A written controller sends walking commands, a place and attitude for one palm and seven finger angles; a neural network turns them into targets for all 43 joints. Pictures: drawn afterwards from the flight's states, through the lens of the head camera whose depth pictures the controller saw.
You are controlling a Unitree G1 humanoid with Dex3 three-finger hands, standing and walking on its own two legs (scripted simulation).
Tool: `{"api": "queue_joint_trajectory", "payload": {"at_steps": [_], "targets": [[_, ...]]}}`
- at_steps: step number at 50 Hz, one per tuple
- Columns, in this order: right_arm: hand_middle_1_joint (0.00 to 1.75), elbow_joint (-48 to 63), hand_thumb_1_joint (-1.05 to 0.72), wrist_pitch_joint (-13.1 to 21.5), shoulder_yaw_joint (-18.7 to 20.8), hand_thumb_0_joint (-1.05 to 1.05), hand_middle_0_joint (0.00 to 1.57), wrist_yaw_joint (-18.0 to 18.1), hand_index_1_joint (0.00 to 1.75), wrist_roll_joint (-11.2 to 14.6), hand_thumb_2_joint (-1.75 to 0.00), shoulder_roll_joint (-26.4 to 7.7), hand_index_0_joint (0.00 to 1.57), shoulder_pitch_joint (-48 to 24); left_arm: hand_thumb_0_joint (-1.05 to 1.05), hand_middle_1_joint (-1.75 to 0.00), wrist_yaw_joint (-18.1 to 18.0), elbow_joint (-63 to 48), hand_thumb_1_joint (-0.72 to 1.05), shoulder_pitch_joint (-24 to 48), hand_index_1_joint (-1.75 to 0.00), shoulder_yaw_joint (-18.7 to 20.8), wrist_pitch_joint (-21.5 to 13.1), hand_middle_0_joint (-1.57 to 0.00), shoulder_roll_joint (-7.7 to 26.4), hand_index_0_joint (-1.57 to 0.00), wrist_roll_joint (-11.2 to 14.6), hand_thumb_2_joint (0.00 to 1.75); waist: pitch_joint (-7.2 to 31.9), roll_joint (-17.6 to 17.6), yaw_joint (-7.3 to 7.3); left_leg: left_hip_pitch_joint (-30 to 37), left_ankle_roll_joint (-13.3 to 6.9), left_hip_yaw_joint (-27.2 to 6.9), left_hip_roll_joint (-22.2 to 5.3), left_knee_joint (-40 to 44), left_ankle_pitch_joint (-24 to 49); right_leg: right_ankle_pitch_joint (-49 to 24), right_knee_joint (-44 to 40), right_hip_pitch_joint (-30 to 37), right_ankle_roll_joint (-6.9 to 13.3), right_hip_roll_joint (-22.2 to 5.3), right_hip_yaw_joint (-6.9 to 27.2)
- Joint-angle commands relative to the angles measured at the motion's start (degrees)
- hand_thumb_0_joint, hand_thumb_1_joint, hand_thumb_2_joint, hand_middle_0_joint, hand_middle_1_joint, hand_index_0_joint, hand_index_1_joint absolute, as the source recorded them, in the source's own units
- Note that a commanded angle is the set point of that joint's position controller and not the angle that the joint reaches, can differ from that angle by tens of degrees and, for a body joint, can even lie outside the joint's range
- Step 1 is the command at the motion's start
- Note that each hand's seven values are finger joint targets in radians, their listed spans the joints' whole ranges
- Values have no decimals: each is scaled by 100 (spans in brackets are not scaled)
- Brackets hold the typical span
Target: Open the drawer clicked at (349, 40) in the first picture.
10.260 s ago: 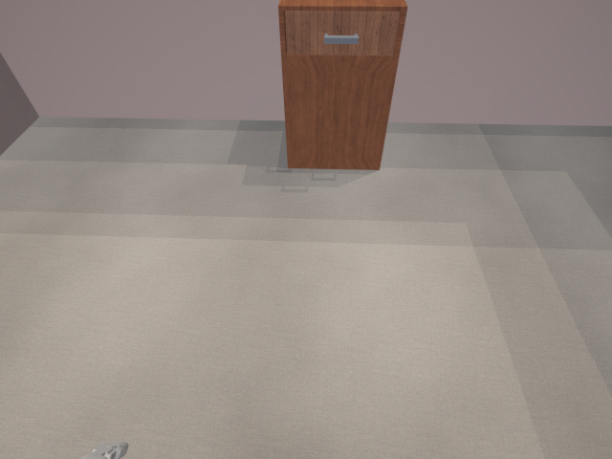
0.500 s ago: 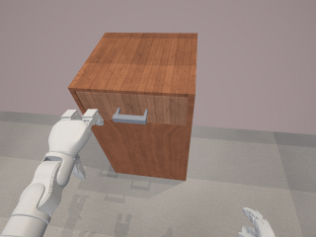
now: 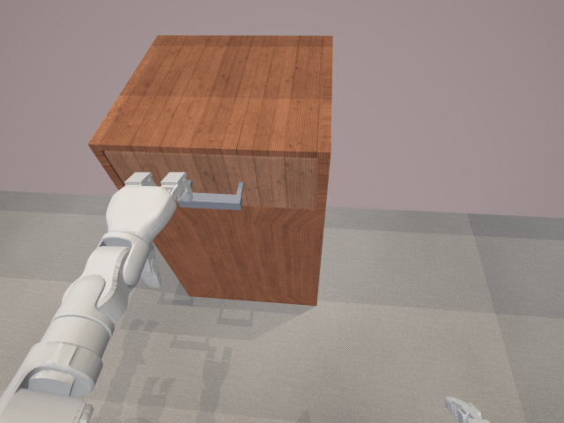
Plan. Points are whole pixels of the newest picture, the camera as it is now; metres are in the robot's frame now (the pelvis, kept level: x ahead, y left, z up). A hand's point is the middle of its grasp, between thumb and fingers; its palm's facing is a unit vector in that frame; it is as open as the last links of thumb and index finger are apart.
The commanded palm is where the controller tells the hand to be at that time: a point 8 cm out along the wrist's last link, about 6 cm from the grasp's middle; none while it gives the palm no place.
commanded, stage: move the hooked fingers above the handle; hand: left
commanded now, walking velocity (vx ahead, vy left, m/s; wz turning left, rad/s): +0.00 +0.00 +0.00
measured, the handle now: (212, 193) +0.55 +0.20 -0.09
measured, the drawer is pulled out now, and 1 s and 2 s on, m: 0.00 0.00 0.00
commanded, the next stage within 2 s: lower the fingers behind the handle in 1.68 s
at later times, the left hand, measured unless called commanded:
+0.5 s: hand (189, 207) +0.45 +0.20 +0.01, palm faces -0.06 -0.03 -1.00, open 13.8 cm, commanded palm +0.43 +0.21 +0.06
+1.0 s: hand (207, 197) +0.49 +0.18 -0.02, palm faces -0.05 -0.01 -1.00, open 13.8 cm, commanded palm +0.48 +0.19 +0.02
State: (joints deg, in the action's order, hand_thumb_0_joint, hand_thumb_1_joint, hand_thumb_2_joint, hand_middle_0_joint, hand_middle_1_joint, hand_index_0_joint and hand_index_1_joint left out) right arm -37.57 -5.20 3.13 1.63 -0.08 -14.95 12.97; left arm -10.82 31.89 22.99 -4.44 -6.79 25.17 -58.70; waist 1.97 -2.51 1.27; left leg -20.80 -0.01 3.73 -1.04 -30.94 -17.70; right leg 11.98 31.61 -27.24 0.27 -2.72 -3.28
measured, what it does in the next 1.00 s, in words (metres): stands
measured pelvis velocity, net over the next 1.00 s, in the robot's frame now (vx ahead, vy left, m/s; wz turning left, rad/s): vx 0.00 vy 0.01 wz -0.01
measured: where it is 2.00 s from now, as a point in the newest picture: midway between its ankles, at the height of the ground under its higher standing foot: outside the picture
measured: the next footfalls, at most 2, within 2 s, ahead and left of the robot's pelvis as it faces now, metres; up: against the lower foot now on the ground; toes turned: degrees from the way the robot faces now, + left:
none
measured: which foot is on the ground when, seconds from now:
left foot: down 0.00-1.00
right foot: down 0.00-1.00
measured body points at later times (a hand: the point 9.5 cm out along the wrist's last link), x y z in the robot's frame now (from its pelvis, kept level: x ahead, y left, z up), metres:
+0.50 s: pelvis +0.01 +0.01 -0.01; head +0.09 -0.01 +0.43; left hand +0.44 +0.20 +0.06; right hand +0.07 -0.26 -0.15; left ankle -0.03 +0.12 -0.73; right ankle +0.04 -0.12 -0.73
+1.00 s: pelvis +0.00 +0.01 -0.04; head +0.11 +0.00 +0.40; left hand +0.49 +0.18 +0.03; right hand +0.01 -0.27 -0.17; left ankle -0.03 +0.12 -0.73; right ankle +0.04 -0.12 -0.73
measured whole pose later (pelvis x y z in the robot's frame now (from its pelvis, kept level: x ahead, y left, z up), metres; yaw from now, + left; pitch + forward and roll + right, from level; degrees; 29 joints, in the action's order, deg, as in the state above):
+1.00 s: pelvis +0.00 +0.01 -0.04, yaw +0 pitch +21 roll +0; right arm -40.8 -5.2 3.9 -0.5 -3.0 -15.0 19.0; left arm -22.5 65.3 50.7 -3.7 -3.8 23.9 -64.9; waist 7.5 -2.3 -7.7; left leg -44.6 -1.1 3.8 -1.5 -48.1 -24.5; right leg 16.4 45.4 -49.9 -0.5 -3.0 -2.5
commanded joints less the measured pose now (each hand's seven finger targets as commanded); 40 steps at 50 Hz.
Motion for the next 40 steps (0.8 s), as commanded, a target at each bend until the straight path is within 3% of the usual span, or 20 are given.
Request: {"api": "queue_joint_trajectory", "payload": {"at_steps": [1, 4, 5, 7, 10, 13, 16, 21, 23, 25, 27, 28, 29, 30, 33, 34, 36, 37, 39, 40], "targets": [[30, 662, -90, 180, 304, 0, 20, -5, 30, -7, -90, -649, 20, 29, 0, -120, -420, -1082, -50, 2231, -120, 556, -174, -30, 1069, -30, -21, 30, 2194, 183, -41, 114, -165, -103, 307, 160, 1671, -1287, -8, 1404, 225, 281, 220], [30, 572, -90, 140, 320, 0, 20, -27, 30, -5, -90, -667, 20, 135, 0, -120, -647, -728, -50, 2259, -120, 731, -146, -30, 1171, -30, -83, 30, 2148, 221, -63, -57, -156, -110, 307, 88, 1744, -1385, 88, 1311, 230, 300, 198], [30, 525, -90, 130, 318, 0, 20, -36, 30, -3, -90, -674, 20, 171, 0, -120, -707, -491, -50, 2406, -120, 605, -93, -30, 1040, -30, -117, 30, 2035, 329, -138, -137, -153, -119, 299, 86, 1650, -1295, 103, 1184, 225, 308, 164], [30, 470, -90, 124, 327, 0, 20, -31, 30, -3, -90, -714, 20, 204, 0, -120, -834, -226, -50, 2798, -120, 687, -16, -30, 1185, -30, -212, 30, 1976, 286, -176, -265, -163, -116, 310, 72, 1484, -1118, 109, 1080, 233, 316, 171], [30, 424, -90, 120, 354, 0, 20, -37, 30, -13, -90, -695, 20, 330, 0, -120, -972, 44, -50, 3111, -120, 534, 91, -30, 1075, -30, -311, 30, 2326, 137, -225, -194, -176, -76, 316, -25, 1547, -1218, 187, 1060, 233, 318, 184], [30, 366, -90, 109, 357, 0, 20, -19, 30, -16, -90, -733, 20, 446, 0, -120, -970, 499, -50, 3349, -120, 504, 162, -30, 1070, -30, -302, 30, 2327, 404, -329, -353, -196, -99, 310, -78, 1511, -1253, 228, 1022, 204, 335, 186], [30, 346, -90, 104, 357, 0, 20, -5, 30, -47, -90, -739, 20, 582, 0, -120, -947, 647, -50, 3571, -120, 481, 118, -30, 1079, -30, -318, 30, 2561, 322, -346, -363, -206, -86, 310, -160, 1617, -1424, 300, 1032, 202, 330, 203], [30, 333, -90, 67, 366, 0, 20, -51, 30, -83, -90, -735, 20, 708, 0, -120, -987, 986, -50, 3462, -120, 509, 56, -30, 998, -30, -364, 30, 2503, 389, -352, -586, -204, -66, 293, -307, 1775, -1627, 423, 896, 203, 350, 193], [30, 307, -90, 50, 374, 0, 20, -63, 30, -100, -90, -754, 20, 769, 0, -120, -1039, 1072, -50, 3577, -120, 604, 58, -30, 1120, -30, -419, 30, 2584, 331, -371, -638, -207, -61, 300, -381, 1795, -1631, 488, 838, 203, 353, 200], [30, 266, -90, 48, 372, 0, 20, -65, 30, -105, -90, -760, 20, 808, 0, -120, -1111, 1210, -50, 3790, -120, 515, 102, -30, 1071, -30, -456, 30, 2492, 377, -485, -751, -214, -63, 297, -436, 1619, -1501, 494, 670, 189, 361, 201], [30, 245, -90, 53, 388, 0, 20, -61, 30, -134, -90, -767, 20, 858, 0, -120, -1177, 1158, -50, 4054, -120, 616, 77, -30, 1172, -30, -455, 30, 2668, 395, -520, -772, -235, -80, 305, -526, 1711, -1603, 546, 693, 192, 367, 229], [30, 232, -90, 46, 403, 0, 20, -66, 30, -145, -90, -778, 20, 911, 0, -120, -1211, 1103, -50, 4123, -120, 687, 51, -30, 1292, -30, -492, 30, 2901, 274, -503, -713, -222, -95, 306, -562, 1765, -1618, 616, 705, 190, 359, 226], [30, 233, -90, 42, 413, 0, 20, -77, 30, -159, -90, -751, 20, 915, 0, -120, -1233, 1127, -50, 4096, -120, 583, 54, -30, 1140, -30, -517, 30, 2961, 61, -491, -660, -202, -102, 308, -601, 1870, -1636, 670, 611, 210, 366, 210], [30, 199, -90, 45, 432, 0, 20, -91, 30, -171, -90, -737, 20, 956, 0, -120, -1258, 1168, -50, 4199, -120, 416, 54, -30, 904, -30, -502, 30, 2960, 84, -580, -609, -203, -107, 289, -659, 1927, -1659, 675, 491, 203, 374, 190], [30, 90, -90, 50, 441, 0, 20, -115, 30, -188, -90, -787, 20, 1057, 0, -120, -1314, 1497, -50, 4417, -120, 401, 111, -30, 896, -30, -490, 30, 2793, 263, -731, -775, -214, -147, 275, -766, 1742, -1485, 700, 233, 184, 394, 175], [30, 80, -90, 44, 430, 0, 20, -116, 30, -185, -90, -808, 20, 1075, 0, -120, -1335, 1555, -50, 4425, -120, 519, 133, -30, 1057, -30, -507, 30, 2833, 257, -678, -851, -216, -161, 287, -773, 1692, -1436, 736, 254, 192, 393, 186], [30, 66, -90, 40, 418, 0, 20, -123, 30, -196, -90, -818, 20, 1099, 0, -120, -1358, 1642, -50, 4588, -120, 465, 184, -30, 1063, -30, -548, 30, 2892, 130, -715, -921, -212, -168, 300, -830, 1637, -1374, 792, 145, 202, 396, 175], [30, 46, -90, 46, 427, 0, 20, -123, 30, -209, -90, -804, 20, 1104, 0, -120, -1366, 1687, -50, 4823, -120, 326, 195, -30, 893, -30, -557, 30, 2857, 107, -836, -935, -218, -189, 295, -879, 1617, -1334, 797, 14, 199, 401, 170], [30, 3, -90, 50, 424, 0, 20, -128, 30, -229, -90, -856, 20, 1185, 0, -120, -1392, 1834, -50, 4876, -120, 469, 229, -30, 1103, -30, -581, 30, 2946, 124, -828, -974, -219, -216, 282, -954, 1592, -1264, 882, -83, 200, 410, 169], [30, 24, -90, 55, 423, 0, 20, -135, 30, -231, -90, -845, 20, 1200, 0, -120, -1393, 1837, -50, 4935, -120, 403, 236, -30, 1026, -30, -574, 30, 2968, 25, -829, -986, -210, -214, 290, -981, 1602, -1264, 905, -127, 200, 409, 168]]}}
